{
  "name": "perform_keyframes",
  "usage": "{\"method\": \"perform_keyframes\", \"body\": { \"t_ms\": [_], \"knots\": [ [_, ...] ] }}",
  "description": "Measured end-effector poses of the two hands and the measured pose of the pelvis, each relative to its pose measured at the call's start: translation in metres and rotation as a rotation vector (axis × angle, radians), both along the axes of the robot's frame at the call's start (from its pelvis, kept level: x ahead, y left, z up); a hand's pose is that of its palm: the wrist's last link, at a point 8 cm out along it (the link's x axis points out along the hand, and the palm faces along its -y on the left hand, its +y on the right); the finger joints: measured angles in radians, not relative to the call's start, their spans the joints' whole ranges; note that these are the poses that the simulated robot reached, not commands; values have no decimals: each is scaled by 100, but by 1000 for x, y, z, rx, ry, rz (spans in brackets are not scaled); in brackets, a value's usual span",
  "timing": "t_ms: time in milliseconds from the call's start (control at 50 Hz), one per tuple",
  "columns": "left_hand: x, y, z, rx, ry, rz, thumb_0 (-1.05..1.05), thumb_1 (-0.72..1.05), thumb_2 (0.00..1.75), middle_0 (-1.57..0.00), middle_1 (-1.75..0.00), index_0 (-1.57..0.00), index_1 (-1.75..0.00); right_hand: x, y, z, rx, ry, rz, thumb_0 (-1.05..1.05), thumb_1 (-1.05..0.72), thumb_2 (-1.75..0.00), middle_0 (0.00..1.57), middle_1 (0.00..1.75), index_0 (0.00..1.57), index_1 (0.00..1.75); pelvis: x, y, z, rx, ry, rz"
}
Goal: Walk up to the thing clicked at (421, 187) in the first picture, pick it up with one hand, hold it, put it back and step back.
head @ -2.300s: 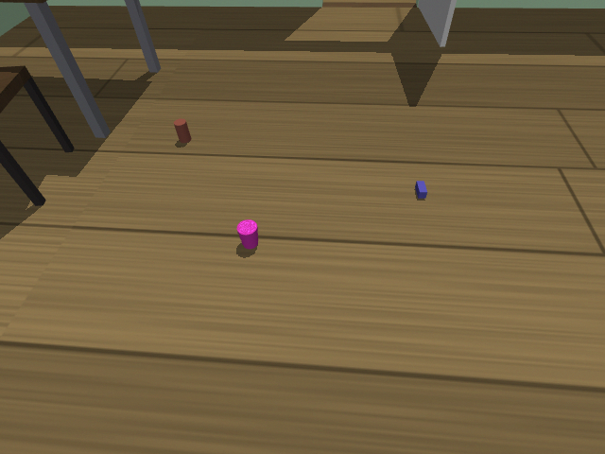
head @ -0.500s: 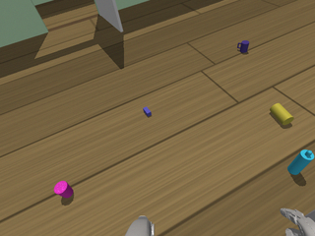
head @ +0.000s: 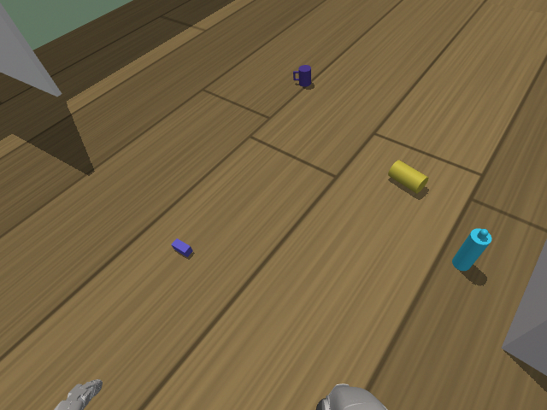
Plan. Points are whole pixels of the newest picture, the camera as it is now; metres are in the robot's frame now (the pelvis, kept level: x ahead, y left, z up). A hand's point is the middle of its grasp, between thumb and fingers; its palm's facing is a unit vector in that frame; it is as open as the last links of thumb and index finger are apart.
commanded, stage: walk up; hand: left
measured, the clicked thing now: (182, 247) +0.87 +0.37 -0.74
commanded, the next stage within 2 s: none
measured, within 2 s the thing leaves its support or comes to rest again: neither
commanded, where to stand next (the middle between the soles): +0.44 +0.44 m, yaw -39 degrees
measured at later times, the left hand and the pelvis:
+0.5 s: hand out of the picture +0.25 +0.53 -0.15, palm faces -0.21 -0.76 -0.62, open 7.4 cm; pelvis +0.16 +0.20 -0.03, yaw -13 degrees
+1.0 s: hand out of the picture +0.45 +0.59 -0.10, palm faces -0.33 -0.71 -0.63, open 7.4 cm; pelvis +0.27 +0.33 -0.02, yaw -24 degrees
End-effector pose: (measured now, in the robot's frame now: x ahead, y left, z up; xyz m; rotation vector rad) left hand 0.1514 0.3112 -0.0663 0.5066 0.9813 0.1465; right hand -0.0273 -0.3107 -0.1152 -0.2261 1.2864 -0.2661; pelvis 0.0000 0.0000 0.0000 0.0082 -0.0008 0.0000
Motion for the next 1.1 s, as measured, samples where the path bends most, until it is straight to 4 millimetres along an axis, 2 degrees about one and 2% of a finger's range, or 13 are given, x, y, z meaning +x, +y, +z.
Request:
{"method": "perform_keyframes", "body": {
  "t_ms": [40,80,200,300,400,460,520,640,740,820,920,1000,1100],
  "knots": [
    [19,2,-6,4,-28,-3,0,90,90,-20,-30,-20,-30,20,12,-15,16,-4,-7,1,-91,-90,20,30,20,30,14,7,-9,-23,-7,-22],
    [28,7,-9,6,-47,6,0,90,90,-20,-30,-20,-30,45,28,-22,32,-18,12,1,-91,-90,20,30,20,30,25,15,-12,-41,-16,-32],
    [22,45,-1,34,1,68,0,90,89,-20,-30,-21,-30,139,59,-7,39,-160,77,1,-91,-90,21,30,20,30,64,49,-1,-39,-37,-75],
    [23,100,1,89,103,44,0,90,89,-21,-30,-21,-30,199,76,8,-15,-262,83,1,-91,-90,21,30,20,30,95,94,-3,-36,-25,-126],
    [49,180,-10,155,166,15,1,90,89,-21,-30,-21,-30,234,107,9,-91,-264,67,0,-91,-90,20,30,20,30,128,151,-19,-50,9,-169],
    [80,230,-26,203,191,6,1,90,89,-21,-30,-21,-30,238,138,6,-128,-247,43,0,-91,-90,20,30,20,30,145,183,-32,-12,4,-191],
    [116,250,-31,212,200,-11,1,90,89,-20,-30,-20,-30,225,171,6,-108,-204,-16,0,-91,-90,20,30,20,30,162,204,-27,-29,4,-232],
    [196,245,-18,141,160,-127,1,90,90,-20,-30,-20,-30,189,224,9,-61,-100,-159,0,-91,-90,21,30,20,30,197,233,-7,-19,2,-281],
    [254,233,-12,129,84,-229,0,90,89,-20,-30,-20,-30,176,252,-14,-27,-46,-233,1,-90,-90,21,30,20,30,223,252,-13,-5,-6,-326],
    [276,245,-10,156,28,-254,0,90,89,-20,-30,-21,-30,193,274,-34,-2,-44,-256,1,-91,-90,20,30,20,30,235,270,-23,-47,-29,-363],
    [290,273,5,164,-9,-239,0,90,89,-21,-30,-21,-30,226,301,-34,14,-82,-232,1,-91,-90,20,30,20,30,253,300,-17,-44,-41,-387],
    [303,310,11,193,10,-268,0,90,89,-21,-30,-21,-30,247,316,-30,-16,-135,-236,1,-91,-90,21,30,20,30,267,333,-18,-27,-38,-421],
    [332,373,4,240,37,-298,0,89,89,-21,-30,-21,-30,259,345,-29,-76,-136,-261,0,-91,-90,20,30,20,30,288,386,-30,-20,-13,-462]
  ]
}}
